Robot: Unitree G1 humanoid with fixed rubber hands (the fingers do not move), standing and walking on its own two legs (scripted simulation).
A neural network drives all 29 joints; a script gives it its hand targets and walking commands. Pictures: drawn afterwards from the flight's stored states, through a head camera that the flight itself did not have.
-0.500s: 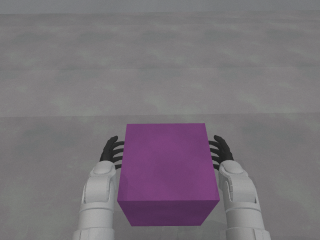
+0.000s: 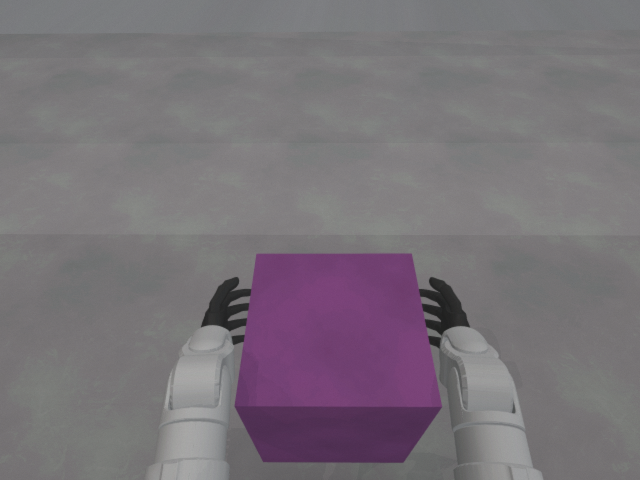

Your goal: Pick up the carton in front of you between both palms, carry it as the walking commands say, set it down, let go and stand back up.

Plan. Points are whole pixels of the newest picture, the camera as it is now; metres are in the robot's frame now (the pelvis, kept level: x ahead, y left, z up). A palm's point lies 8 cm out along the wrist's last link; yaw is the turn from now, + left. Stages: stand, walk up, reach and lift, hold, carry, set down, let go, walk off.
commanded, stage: hold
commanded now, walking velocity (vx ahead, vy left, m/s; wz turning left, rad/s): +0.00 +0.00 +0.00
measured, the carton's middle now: (333, 363) +0.28 +0.00 -0.05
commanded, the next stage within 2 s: set down in 0.16 s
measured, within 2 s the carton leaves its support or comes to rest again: neither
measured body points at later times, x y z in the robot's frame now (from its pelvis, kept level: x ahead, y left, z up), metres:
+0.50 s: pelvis -0.05 -0.02 -0.02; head -0.04 -0.02 +0.43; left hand +0.31 +0.15 +0.01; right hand +0.32 -0.15 +0.01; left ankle -0.02 +0.11 -0.75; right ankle +0.02 -0.13 -0.75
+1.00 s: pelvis -0.06 -0.01 -0.13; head +0.17 -0.02 +0.26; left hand +0.37 +0.14 -0.21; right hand +0.37 -0.16 -0.21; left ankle -0.02 +0.11 -0.75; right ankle +0.02 -0.13 -0.75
